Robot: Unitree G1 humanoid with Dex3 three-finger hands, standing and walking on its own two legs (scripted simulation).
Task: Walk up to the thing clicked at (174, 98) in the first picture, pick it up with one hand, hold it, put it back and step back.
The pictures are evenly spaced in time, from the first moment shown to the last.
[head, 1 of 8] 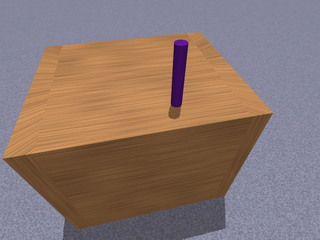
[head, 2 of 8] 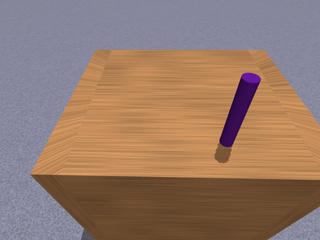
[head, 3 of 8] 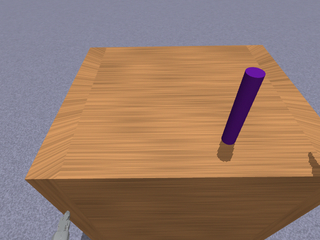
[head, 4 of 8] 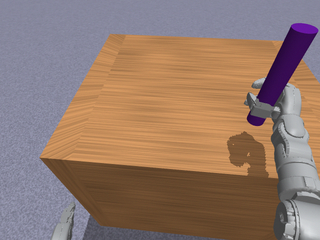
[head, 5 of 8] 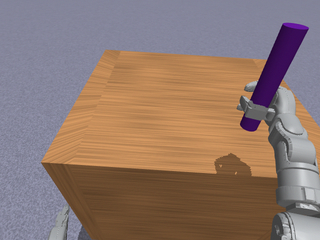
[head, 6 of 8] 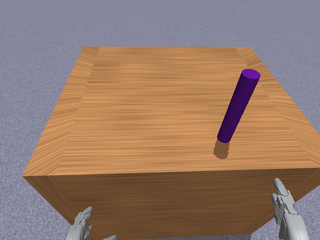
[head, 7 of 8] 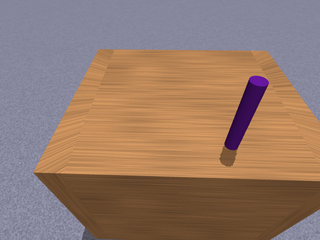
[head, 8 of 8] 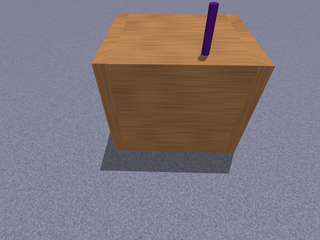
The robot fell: no
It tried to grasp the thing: yes
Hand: right
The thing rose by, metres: 0.23
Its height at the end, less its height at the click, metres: +0.00
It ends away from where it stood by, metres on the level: 0.01
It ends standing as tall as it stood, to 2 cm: yes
